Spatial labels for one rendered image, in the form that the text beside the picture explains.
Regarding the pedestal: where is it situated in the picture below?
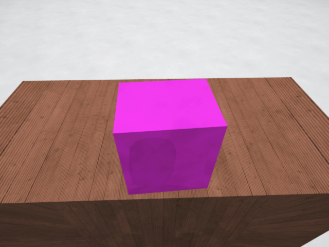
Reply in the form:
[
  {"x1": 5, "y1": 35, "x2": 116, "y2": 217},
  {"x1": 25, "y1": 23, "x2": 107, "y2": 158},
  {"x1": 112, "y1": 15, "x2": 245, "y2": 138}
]
[{"x1": 0, "y1": 77, "x2": 329, "y2": 247}]

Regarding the carton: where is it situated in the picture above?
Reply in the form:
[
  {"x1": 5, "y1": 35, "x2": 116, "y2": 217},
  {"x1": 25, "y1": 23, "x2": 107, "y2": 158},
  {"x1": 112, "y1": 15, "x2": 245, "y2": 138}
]
[{"x1": 113, "y1": 79, "x2": 227, "y2": 195}]

